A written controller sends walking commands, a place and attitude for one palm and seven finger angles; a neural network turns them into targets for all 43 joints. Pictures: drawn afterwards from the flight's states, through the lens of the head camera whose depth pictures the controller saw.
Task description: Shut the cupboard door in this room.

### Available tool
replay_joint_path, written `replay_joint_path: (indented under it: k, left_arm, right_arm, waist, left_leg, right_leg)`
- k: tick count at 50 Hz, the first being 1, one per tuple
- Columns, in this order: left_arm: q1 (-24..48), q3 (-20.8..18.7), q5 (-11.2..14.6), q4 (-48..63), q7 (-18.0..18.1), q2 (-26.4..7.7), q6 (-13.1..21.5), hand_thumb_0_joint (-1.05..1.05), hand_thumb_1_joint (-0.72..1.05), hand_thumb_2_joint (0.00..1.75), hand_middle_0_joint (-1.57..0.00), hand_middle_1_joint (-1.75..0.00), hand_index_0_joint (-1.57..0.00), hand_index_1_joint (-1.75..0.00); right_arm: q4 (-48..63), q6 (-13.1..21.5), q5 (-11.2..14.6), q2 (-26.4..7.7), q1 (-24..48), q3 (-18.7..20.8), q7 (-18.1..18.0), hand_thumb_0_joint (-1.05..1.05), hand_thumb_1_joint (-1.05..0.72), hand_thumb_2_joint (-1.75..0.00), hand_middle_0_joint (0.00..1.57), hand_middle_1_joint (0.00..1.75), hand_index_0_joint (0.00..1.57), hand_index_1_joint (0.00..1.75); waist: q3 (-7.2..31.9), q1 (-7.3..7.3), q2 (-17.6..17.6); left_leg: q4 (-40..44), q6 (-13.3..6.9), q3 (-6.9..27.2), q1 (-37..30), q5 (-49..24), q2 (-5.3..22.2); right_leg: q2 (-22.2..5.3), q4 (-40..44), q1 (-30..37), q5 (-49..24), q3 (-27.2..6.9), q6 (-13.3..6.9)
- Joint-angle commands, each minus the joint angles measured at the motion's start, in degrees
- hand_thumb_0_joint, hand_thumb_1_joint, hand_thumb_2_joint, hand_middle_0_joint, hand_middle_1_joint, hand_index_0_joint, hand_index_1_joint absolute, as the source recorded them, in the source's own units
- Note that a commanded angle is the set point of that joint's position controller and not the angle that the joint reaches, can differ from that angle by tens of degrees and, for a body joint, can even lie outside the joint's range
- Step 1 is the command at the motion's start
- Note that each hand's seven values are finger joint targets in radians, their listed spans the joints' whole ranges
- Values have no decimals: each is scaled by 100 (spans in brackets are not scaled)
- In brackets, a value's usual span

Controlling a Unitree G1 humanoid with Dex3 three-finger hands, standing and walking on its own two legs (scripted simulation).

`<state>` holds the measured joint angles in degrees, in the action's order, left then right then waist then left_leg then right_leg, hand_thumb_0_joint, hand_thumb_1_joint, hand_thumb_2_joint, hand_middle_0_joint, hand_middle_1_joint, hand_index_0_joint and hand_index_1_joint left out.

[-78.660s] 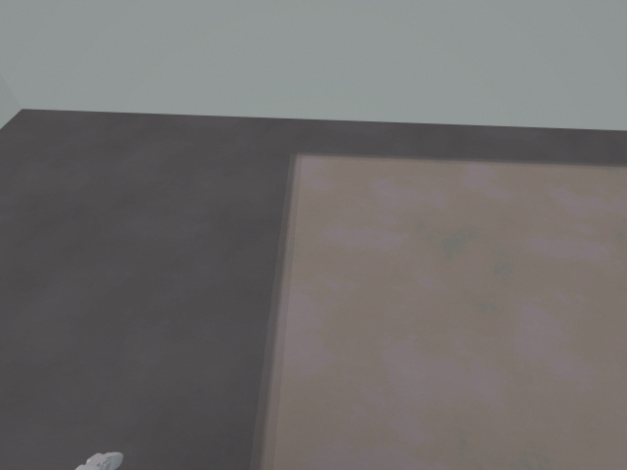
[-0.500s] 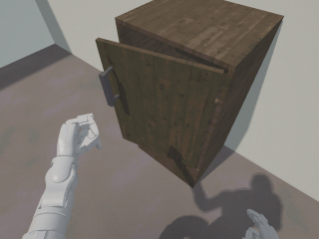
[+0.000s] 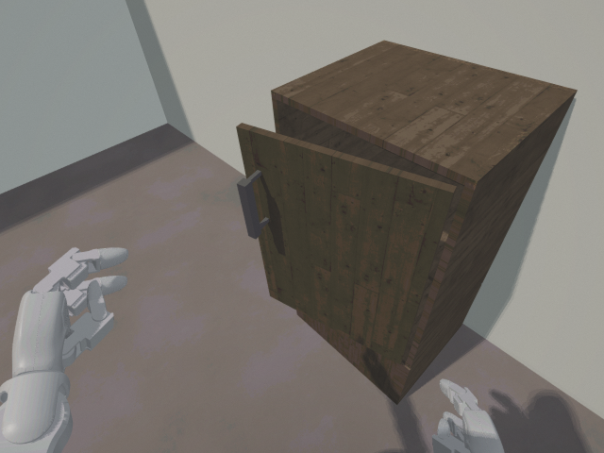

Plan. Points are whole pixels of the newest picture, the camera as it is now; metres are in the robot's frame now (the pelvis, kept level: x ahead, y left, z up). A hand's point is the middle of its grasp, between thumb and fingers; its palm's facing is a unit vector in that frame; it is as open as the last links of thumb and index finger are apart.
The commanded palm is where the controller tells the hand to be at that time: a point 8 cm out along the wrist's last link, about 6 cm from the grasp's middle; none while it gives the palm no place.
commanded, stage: draw the hand back to the body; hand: left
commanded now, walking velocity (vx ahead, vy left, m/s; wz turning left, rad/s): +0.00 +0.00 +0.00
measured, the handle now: (255, 204) +0.62 +0.19 -0.06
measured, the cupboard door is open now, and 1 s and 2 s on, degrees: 14 14 14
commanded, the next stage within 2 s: step back with the hand held close in 0.50 s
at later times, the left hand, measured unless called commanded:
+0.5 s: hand (69, 339) +0.17 +0.25 +0.16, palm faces +0.46 -0.79 -0.41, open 7.4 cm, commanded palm +0.13 +0.29 +0.17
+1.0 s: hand (41, 349) +0.16 +0.28 +0.15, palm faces +0.39 -0.76 -0.53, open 7.4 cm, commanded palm +0.10 +0.31 +0.17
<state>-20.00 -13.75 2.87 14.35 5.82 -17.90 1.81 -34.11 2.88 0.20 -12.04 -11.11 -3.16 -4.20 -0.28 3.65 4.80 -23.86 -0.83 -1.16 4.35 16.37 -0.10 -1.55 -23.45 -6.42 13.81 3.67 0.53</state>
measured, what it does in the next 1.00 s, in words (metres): stands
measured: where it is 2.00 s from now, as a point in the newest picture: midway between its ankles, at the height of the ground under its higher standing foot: outside the picture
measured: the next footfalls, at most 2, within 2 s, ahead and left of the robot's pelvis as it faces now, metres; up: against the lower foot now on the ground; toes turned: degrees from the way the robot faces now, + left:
none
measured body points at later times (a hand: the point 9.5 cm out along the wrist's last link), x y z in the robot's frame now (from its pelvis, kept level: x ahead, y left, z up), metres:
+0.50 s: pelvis -0.02 -0.01 +0.00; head -0.04 -0.04 +0.45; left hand +0.14 +0.29 +0.18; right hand +0.16 -0.23 -0.09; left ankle -0.04 +0.11 -0.74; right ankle -0.01 -0.12 -0.74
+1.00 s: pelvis -0.04 +0.01 -0.01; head -0.03 +0.00 +0.44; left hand +0.14 +0.32 +0.18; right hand +0.13 -0.24 -0.09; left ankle -0.04 +0.11 -0.74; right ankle -0.01 -0.12 -0.74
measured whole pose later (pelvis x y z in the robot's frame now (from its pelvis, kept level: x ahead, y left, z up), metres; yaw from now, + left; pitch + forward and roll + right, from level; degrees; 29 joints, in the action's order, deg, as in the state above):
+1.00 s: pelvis -0.04 +0.01 -0.01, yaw -1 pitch +0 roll +0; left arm -31.4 -23.5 3.1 24.6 7.8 -24.4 8.7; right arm -32.7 0.1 0.6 -14.4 -11.3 1.0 -5.8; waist -0.6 0.5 2.7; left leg -29.0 -2.1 -2.6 14.5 15.0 -1.0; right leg -2.6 -27.7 -16.5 11.4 2.2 1.5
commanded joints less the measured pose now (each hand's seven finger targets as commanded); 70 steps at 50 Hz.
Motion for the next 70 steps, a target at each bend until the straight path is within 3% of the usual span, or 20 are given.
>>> replay_joint_path:
  k: [1, 6, 8, 10, 17, 20, 24, 31, 32, 33, 34, 37, 43, 45, 50, 58, 61, 65, 67, 70]
  left_arm:
    - [362, -1015, 41, 1724, 139, -1214, 467, 0, 90, 90, -34, -45, -34, -45]
    - [-274, -1475, 64, 2048, 184, -1414, 584, 0, 90, 90, -20, -30, -20, -30]
    - [-215, -1150, 53, 1772, 148, -1090, 558, 0, 90, 90, -20, -30, -20, -30]
    - [-42, -1088, 46, 1609, 159, -1054, 561, 0, 90, 90, -20, -30, -20, -30]
    - [80, -1338, 7, 1845, 223, -1390, 702, 0, 90, 90, -20, -30, -20, -30]
    - [23, -1321, 7, 1972, 233, -1335, 748, 0, 90, 90, -20, -30, -20, -30]
    - [-63, -1328, 15, 1815, 203, -1301, 752, 0, 90, 90, -20, -30, -20, -30]
    - [-80, -1280, 56, 1619, 152, -1217, 755, 0, 90, 90, -20, -30, -20, -30]
    - [998, -2134, -20, 1877, 248, -2152, 1032, 0, 90, 90, -20, -30, -20, -30]
    - [46, -1646, -16, 1448, 191, -1532, 1031, 0, 90, 90, -20, -30, -20, -30]
    - [-359, -1443, -5, 1404, 162, -1319, 1053, 0, 90, 90, -20, -30, -20, -30]
    - [-595, -1528, 11, 1820, 214, -1467, 1171, 0, 90, 90, -20, -30, -20, -30]
    - [-944, -1769, 74, 2158, 329, -1668, 1113, 0, 90, 90, -20, -30, -20, -30]
    - [-921, -1796, 81, 2204, 340, -1704, 1072, 0, 90, 90, -20, -30, -20, -30]
    - [-1014, -1780, 57, 2193, 361, -1651, 1047, 0, 90, 90, -20, -30, -20, -30]
    - [-950, -1911, -59, 2274, 404, -1670, 1199, 0, 90, 90, -20, -30, -20, -30]
    - [-823, -1906, -98, 2303, 441, -1673, 1291, 0, 90, 90, -20, -30, -20, -30]
    - [-644, -1811, -108, 2373, 513, -1676, 1370, 0, 90, 90, -20, -30, -20, -30]
    - [-557, -1866, -122, 2464, 558, -1788, 1400, 0, 90, 90, -20, -30, -20, -30]
    - [-572, -1834, -168, 2490, 593, -1693, 1472, 0, 90, 90, -20, -30, -20, -30]
  right_arm:
    - [848, 382, 4, -606, 673, 324, -53, 0, -90, -90, 20, 30, 20, 30]
    - [786, 520, 25, -598, 653, 387, -48, 0, -90, -90, 20, 30, 20, 30]
    - [720, 556, 34, -646, 633, 393, -50, 0, -90, -90, 20, 30, 20, 30]
    - [682, 558, 45, -691, 611, 430, -75, 0, -90, -90, 20, 30, 20, 30]
    - [661, 693, 32, -702, 687, 438, -140, 0, -90, -90, 20, 30, 20, 30]
    - [668, 751, 25, -627, 689, 406, -137, 0, -90, -90, 20, 30, 20, 30]
    - [653, 768, 33, -618, 690, 401, -130, 0, -90, -90, 20, 30, 20, 30]
    - [641, 725, 42, -629, 684, 434, -123, 0, -90, -90, 20, 30, 20, 30]
    - [826, 618, 118, -755, 571, 378, -70, 0, -90, -90, 20, 30, 20, 30]
    - [737, 544, 57, -756, 591, 488, -83, 0, -90, -90, 20, 30, 20, 30]
    - [742, 477, 39, -795, 574, 519, -46, 0, -90, -90, 20, 30, 20, 30]
    - [768, 357, 26, -785, 574, 556, -47, 0, -90, -90, 20, 30, 20, 30]
    - [971, 95, 48, -868, 548, 618, -190, 0, -90, -90, 20, 30, 20, 30]
    - [1033, 21, 48, -888, 531, 635, -213, 0, -90, -90, 20, 30, 20, 30]
    - [1104, -34, 57, -930, 489, 652, -226, 0, -90, -90, 20, 30, 20, 30]
    - [1130, 98, 60, -919, 424, 613, -219, 0, -90, -90, 20, 30, 20, 30]
    - [1115, 170, 63, -906, 356, 611, -202, 0, -90, -90, 20, 30, 20, 30]
    - [1003, 275, 24, -877, 275, 593, -178, 0, -90, -90, 20, 30, 20, 30]
    - [959, 317, -2, -940, 293, 593, -192, 0, -90, -90, 20, 30, 20, 30]
    - [962, 385, 10, -956, 292, 568, -219, 0, -90, -90, 20, 30, 20, 30]
  waist:
    - [667, -41, -139]
    - [564, 18, -73]
    - [164, -81, -226]
    - [21, -117, -375]
    - [329, 0, -167]
    - [357, 5, 78]
    - [54, -10, 7]
    - [15, -34, -272]
    - [-454, -271, 56]
    - [-180, -257, -472]
    - [5, -277, -596]
    - [498, -305, -549]
    - [1064, -319, -67]
    - [1044, -319, -82]
    - [937, -331, -136]
    - [529, -363, -55]
    - [418, -395, -286]
    - [300, -445, -468]
    - [280, -453, -283]
    - [334, -442, 142]
  left_leg:
    - [282, 13, 7, 195, -2179, 88]
    - [272, 13, -17, 261, -2096, 107]
    - [333, 4, -26, 367, -1817, 119]
    - [388, -27, -26, 385, -1376, 117]
    - [433, -54, 5, 351, -1131, 55]
    - [425, -39, -31, 332, -1212, 43]
    - [459, -19, -61, 418, -1127, 61]
    - [494, -55, -100, 385, -844, 74]
    - [373, -110, 55, 909, -255, 89]
    - [23, -131, 128, 992, -266, 141]
    - [-171, -140, 79, 862, -339, 106]
    - [-296, -107, 111, 875, -736, 115]
    - [37, -55, 317, 989, -2457, 412]
    - [42, -61, 334, 1154, -2563, 475]
    - [197, -132, 445, 1816, -1726, 586]
    - [515, -384, 693, 3567, 950, 663]
    - [223, -383, 593, 3672, 1647, 504]
    - [-282, -263, 486, 3085, 1586, 299]
    - [-191, -255, 538, 2872, 1538, 312]
    - [464, -402, 849, 3482, 2025, 628]
  right_leg:
    - [77, 141, 528, -1660, -44, -101]
    - [80, 145, 461, -1530, -40, -90]
    - [71, 219, 222, -1294, -39, -76]
    - [87, 301, 55, -896, -50, -61]
    - [81, 325, 259, -639, -105, -90]
    - [73, 279, 316, -771, -106, -100]
    - [102, 367, 190, -687, -121, -94]
    - [99, 533, 100, -316, -171, -58]
    - [-181, 832, -252, -231, -642, -83]
    - [-396, 879, -452, -119, -754, -161]
    - [-512, 933, -582, -94, -880, -221]
    - [-652, 636, -408, -724, -785, -296]
    - [-209, -431, 175, -2264, -303, -75]
    - [-139, -576, 221, -2393, -315, -37]
    - [-73, -778, 360, -2054, -366, 4]
    - [-31, -1100, 839, -1256, -598, 24]
    - [-173, -758, 510, -603, -875, -40]
    - [-440, 6, -470, 687, -1213, -202]
    - [-382, 122, -705, 966, -1122, -194]
    - [-25, -509, -48, 741, -699, -22]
